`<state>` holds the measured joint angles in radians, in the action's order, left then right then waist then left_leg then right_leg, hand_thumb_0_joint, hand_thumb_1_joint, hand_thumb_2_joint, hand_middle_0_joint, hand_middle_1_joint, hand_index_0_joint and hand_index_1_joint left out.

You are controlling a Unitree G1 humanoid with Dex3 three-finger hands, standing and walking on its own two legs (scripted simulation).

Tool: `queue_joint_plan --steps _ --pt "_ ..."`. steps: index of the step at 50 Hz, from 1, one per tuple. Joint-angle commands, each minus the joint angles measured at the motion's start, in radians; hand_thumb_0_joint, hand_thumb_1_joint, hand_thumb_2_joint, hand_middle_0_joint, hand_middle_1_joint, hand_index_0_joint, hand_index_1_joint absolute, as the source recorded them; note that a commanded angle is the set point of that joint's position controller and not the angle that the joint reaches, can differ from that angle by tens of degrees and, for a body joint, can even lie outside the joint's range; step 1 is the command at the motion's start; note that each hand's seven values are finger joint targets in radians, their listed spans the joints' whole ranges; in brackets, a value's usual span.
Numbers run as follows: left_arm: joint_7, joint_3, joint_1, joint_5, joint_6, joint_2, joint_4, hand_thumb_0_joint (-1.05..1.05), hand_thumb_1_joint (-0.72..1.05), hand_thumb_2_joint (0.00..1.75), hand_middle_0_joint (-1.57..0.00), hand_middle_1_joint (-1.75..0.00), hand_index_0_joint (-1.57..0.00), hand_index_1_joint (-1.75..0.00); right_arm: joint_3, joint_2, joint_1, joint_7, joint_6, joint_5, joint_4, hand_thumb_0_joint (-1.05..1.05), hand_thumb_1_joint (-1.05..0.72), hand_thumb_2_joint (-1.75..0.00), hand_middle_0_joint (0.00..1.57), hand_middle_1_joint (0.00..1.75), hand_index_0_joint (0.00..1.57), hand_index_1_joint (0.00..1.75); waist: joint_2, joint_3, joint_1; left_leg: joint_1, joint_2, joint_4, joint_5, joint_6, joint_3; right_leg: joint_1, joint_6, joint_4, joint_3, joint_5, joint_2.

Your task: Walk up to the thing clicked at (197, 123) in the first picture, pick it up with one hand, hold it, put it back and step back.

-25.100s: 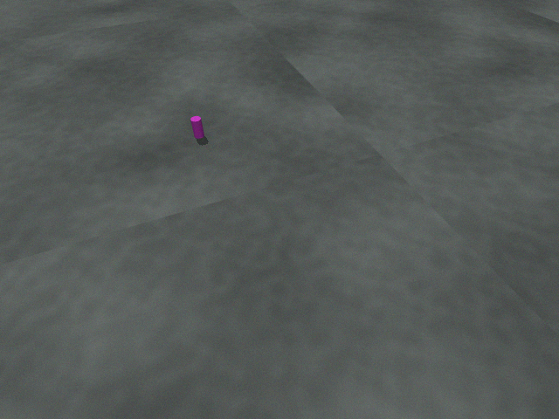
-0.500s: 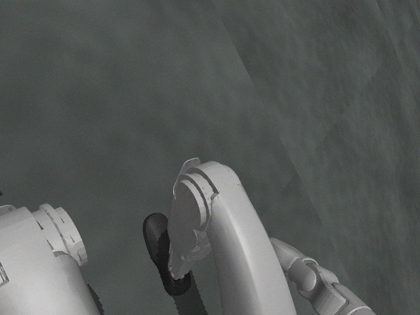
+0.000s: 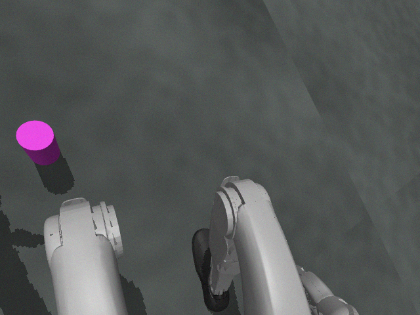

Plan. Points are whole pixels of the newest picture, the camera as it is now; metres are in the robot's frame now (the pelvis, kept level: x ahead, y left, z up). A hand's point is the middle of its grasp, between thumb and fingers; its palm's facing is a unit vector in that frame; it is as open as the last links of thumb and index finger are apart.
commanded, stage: home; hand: left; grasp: from the side
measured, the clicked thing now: (40, 144) +0.46 +0.27 -0.26
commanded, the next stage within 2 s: none
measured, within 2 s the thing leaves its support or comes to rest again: neither
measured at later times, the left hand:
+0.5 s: hand out of the picture +0.30 +0.31 +0.09, palm faces +0.25 -0.86 -0.44, open 17.1 cm
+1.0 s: hand out of the picture +0.24 +0.23 +0.29, palm faces +0.29 -0.90 -0.34, open 17.5 cm
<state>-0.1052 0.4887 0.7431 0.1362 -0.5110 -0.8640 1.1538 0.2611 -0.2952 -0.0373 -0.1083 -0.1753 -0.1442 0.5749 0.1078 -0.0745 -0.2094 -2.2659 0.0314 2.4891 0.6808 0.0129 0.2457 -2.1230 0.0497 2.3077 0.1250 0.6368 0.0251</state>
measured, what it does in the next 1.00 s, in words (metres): rises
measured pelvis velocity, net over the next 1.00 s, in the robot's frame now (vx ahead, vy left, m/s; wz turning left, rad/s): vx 0.09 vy -0.01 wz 0.21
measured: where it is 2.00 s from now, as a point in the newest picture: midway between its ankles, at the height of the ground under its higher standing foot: (162, 303)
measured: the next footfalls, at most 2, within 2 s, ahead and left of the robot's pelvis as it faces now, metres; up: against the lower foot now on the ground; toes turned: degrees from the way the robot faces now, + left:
none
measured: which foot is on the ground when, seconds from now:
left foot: down 0.00-1.00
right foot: down 0.00-1.00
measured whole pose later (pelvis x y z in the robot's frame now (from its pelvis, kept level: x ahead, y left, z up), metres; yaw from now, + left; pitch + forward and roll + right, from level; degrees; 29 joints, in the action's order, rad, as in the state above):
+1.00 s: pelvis +0.09 -0.01 +0.37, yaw +12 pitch +15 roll -2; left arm 0.17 0.03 -0.32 -0.02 0.24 -0.24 0.15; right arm 0.02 -0.21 -0.27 0.16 0.00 0.05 0.49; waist -0.03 0.16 -0.05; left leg -0.89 0.06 1.15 0.53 -0.02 0.04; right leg -0.84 0.02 1.10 0.05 0.52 -0.03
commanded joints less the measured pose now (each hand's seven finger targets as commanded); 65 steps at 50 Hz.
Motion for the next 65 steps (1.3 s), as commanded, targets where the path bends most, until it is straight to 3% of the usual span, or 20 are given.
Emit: queue_joint_plan --steps 1,3,6,12,13,14,15,23,27,30,31,33,36,40,48,52,55,59,62,65 --pt "0.047 0.030 0.159 -0.004 0.051 -0.241 -0.311 0.00 -0.48 0.10 -0.06 -0.07 -0.06 -0.07 -0.179 -0.280 -0.139 0.029 -0.021 0.044 -0.046 0.00 -0.90 -0.90 0.20 0.30 0.20 0.30 -0.565 0.727 0.061 0.599 0.024 -0.451 -0.089 -0.026 -0.099 0.200 -0.090 -0.197 0.059 -0.096 0.029" --pt "0.050 -0.023 0.080 -0.017 0.111 -0.129 -0.373 0.00 -0.46 0.11 -0.06 -0.07 -0.06 -0.07 -0.217 -0.259 -0.147 0.035 -0.020 0.071 -0.055 0.00 -0.90 -0.90 0.20 0.30 0.20 0.30 -0.516 0.760 0.080 0.611 0.017 -0.486 -0.075 -0.021 -0.116 0.194 -0.092 -0.240 0.045 -0.081 0.026" --pt "0.060 -0.078 -0.055 -0.033 0.199 -0.013 -0.468 0.00 -0.50 0.09 -0.06 -0.07 -0.06 -0.07 -0.271 -0.237 -0.168 0.042 -0.018 0.110 -0.058 0.00 -0.90 -0.90 0.20 0.30 0.20 0.30 -0.434 0.789 0.098 0.638 0.012 -0.546 -0.093 -0.012 -0.127 0.220 -0.094 -0.304 0.018 -0.088 0.020" --pt "0.108 -0.081 -0.199 -0.062 0.326 0.020 -0.790 0.00 -0.49 0.09 -0.06 -0.06 -0.06 -0.06 -0.322 -0.189 -0.178 0.078 -0.012 0.165 -0.102 0.00 -0.90 -0.90 0.20 0.30 0.20 0.30 -0.310 0.861 0.134 0.743 0.011 -0.691 -0.052 0.007 -0.131 0.398 -0.085 -0.477 -0.026 -0.065 0.008" --pt "0.117 -0.100 -0.220 -0.065 0.343 0.037 -0.807 0.00 -0.48 0.10 -0.06 -0.07 -0.06 -0.07 -0.320 -0.180 -0.163 0.087 -0.008 0.170 -0.105 0.00 -0.90 -0.90 0.20 0.30 0.20 0.30 -0.299 0.830 0.132 0.750 0.013 -0.720 -0.020 0.009 -0.130 0.414 -0.083 -0.504 -0.030 -0.040 0.007" --pt "0.126 -0.093 -0.238 -0.067 0.359 0.041 -0.827 0.00 -0.47 0.10 -0.06 -0.07 -0.06 -0.07 -0.326 -0.178 -0.170 0.095 -0.004 0.172 -0.113 0.00 -0.90 -0.90 0.20 0.30 0.20 0.30 -0.284 0.832 0.128 0.769 0.012 -0.743 -0.022 0.010 -0.136 0.454 -0.081 -0.534 -0.036 -0.040 0.003" --pt "0.137 -0.082 -0.260 -0.071 0.369 0.032 -0.881 0.00 -0.48 0.10 -0.06 -0.07 -0.06 -0.07 -0.327 -0.163 -0.169 0.103 0.002 0.175 -0.121 0.00 -0.90 -0.90 0.20 0.30 0.20 0.30 -0.282 0.860 0.146 0.788 0.010 -0.760 -0.040 0.010 -0.153 0.512 -0.080 -0.569 -0.047 -0.051 0.002" --pt "0.188 -0.157 -0.493 -0.094 0.455 0.193 -0.872 0.00 -0.48 0.10 -0.06 -0.07 -0.06 -0.07 -0.329 -0.117 -0.124 0.161 0.068 0.185 -0.171 0.00 -0.90 -0.90 0.20 0.30 0.20 0.30 -0.222 0.728 0.151 0.932 0.003 -0.941 -0.064 0.010 -0.193 0.719 -0.074 -0.794 -0.081 -0.046 -0.010" --pt "0.201 -0.215 -0.582 -0.112 0.493 0.281 -0.922 0.00 -0.53 0.07 -0.05 -0.06 -0.05 -0.06 -0.324 -0.093 -0.142 0.180 0.104 0.192 -0.174 0.00 -0.90 -0.90 0.20 0.30 0.20 0.30 -0.208 0.714 0.152 1.046 -0.005 -1.020 -0.157 0.008 -0.219 0.878 -0.069 -0.913 -0.102 -0.132 -0.019" --pt "0.220 -0.217 -0.707 -0.114 0.537 0.293 -0.880 0.00 -0.56 0.05 -0.05 -0.05 -0.05 -0.05 -0.322 -0.092 -0.154 0.193 0.123 0.194 -0.180 0.00 -0.90 -0.90 0.20 0.30 0.20 0.30 -0.151 0.690 0.152 1.099 -0.006 -1.071 -0.262 0.014 -0.228 1.024 -0.056 -0.987 -0.112 -0.250 -0.024" --pt "0.221 -0.246 -0.639 -0.119 0.537 0.310 -0.980 0.00 -0.53 0.07 -0.05 -0.06 -0.05 -0.06 -0.316 -0.079 -0.162 0.197 0.130 0.194 -0.184 0.00 -0.89 -0.90 0.20 0.30 0.20 0.30 -0.153 0.706 0.148 1.140 -0.007 -1.096 -0.285 0.014 -0.229 1.069 -0.056 -1.011 -0.113 -0.277 -0.026" --pt "0.234 -0.255 -0.710 -0.123 0.557 0.340 -0.967 0.00 -0.54 0.06 -0.05 -0.05 -0.05 -0.06 -0.310 -0.066 -0.174 0.207 0.144 0.192 -0.180 0.00 -0.90 -0.90 0.20 0.30 0.20 0.30 -0.172 0.703 0.158 1.218 -0.007 -1.138 -0.354 0.010 -0.233 1.127 -0.055 -1.049 -0.112 -0.347 -0.027" --pt "0.256 -0.258 -0.831 -0.127 0.598 0.352 -0.947 0.00 -0.56 0.05 -0.05 -0.05 -0.05 -0.05 -0.311 -0.070 -0.179 0.226 0.162 0.192 -0.191 0.00 -0.90 -0.90 0.20 0.30 0.20 0.30 -0.171 0.636 0.168 1.297 -0.008 -1.228 -0.366 0.005 -0.235 1.198 -0.056 -1.129 -0.107 -0.347 -0.029" --pt "0.275 -0.333 -0.856 -0.135 0.636 0.424 -1.063 0.00 -0.60 0.03 -0.05 -0.04 -0.04 -0.05 -0.298 -0.050 -0.190 0.249 0.188 0.194 -0.196 0.00 -0.90 -0.90 0.20 0.30 0.20 0.30 -0.192 0.580 0.165 1.426 -0.010 -1.344 -0.385 -0.005 -0.234 1.283 -0.060 -1.225 -0.092 -0.355 -0.028" --pt "0.301 -0.409 -1.065 -0.141 0.718 0.498 -1.199 0.00 -0.54 0.06 -0.05 -0.06 -0.05 -0.06 -0.291 -0.033 -0.208 0.294 0.232 0.187 -0.228 0.00 -0.90 -0.90 0.20 0.30 0.20 0.30 -0.168 0.440 0.167 1.597 -0.013 -1.535 -0.428 -0.008 -0.236 1.462 -0.053 -1.398 -0.068 -0.395 -0.021" --pt "0.303 -0.448 -1.134 -0.144 0.739 0.532 -1.297 0.00 -0.55 0.05 -0.05 -0.05 -0.05 -0.05 -0.280 -0.022 -0.189 0.306 0.256 0.181 -0.254 0.00 -0.90 -0.90 0.20 0.30 0.20 0.30 -0.155 0.344 0.175 1.620 -0.011 -1.612 -0.358 -0.010 -0.227 1.494 -0.051 -1.456 -0.048 -0.330 -0.013" --pt "0.297 -0.463 -1.183 -0.144 0.744 0.551 -1.347 0.00 -0.59 0.03 -0.05 -0.05 -0.04 -0.05 -0.278 -0.024 -0.183 0.309 0.273 0.176 -0.267 0.00 -0.90 -0.90 0.20 0.30 0.20 0.30 -0.156 0.278 0.173 1.643 -0.004 -1.656 -0.346 -0.014 -0.215 1.491 -0.051 -1.481 -0.040 -0.310 -0.009" --pt "0.286 -0.452 -1.229 -0.142 0.742 0.555 -1.389 0.00 -0.57 0.05 -0.05 -0.05 -0.05 -0.05 -0.283 -0.026 -0.187 0.304 0.291 0.168 -0.271 0.00 -0.90 -0.90 0.20 0.30 0.20 0.30 -0.140 0.280 0.177 1.673 -0.007 -1.664 -0.402 -0.016 -0.224 1.536 -0.050 -1.497 -0.042 -0.355 -0.008" --pt "0.277 -0.454 -1.208 -0.138 0.741 0.565 -1.360 0.00 -0.53 0.06 -0.05 -0.06 -0.05 -0.06 -0.285 -0.028 -0.193 0.301 0.306 0.161 -0.260 0.00 -0.90 -0.90 0.20 0.30 0.20 0.30 -0.111 0.265 0.163 1.680 -0.012 -1.653 -0.425 -0.012 -0.237 1.549 -0.045 -1.514 -0.049 -0.379 -0.010" --pt "0.272 -0.445 -1.187 -0.134 0.732 0.560 -1.364 0.00 -0.56 0.05 -0.05 -0.05 -0.05 -0.05 -0.285 -0.027 -0.184 0.298 0.313 0.157 -0.259 0.00 -0.90 -0.90 0.20 0.30 0.20 0.30 -0.137 0.261 0.173 1.691 -0.015 -1.667 -0.416 -0.017 -0.240 1.558 -0.048 -1.516 -0.049 -0.367 -0.010"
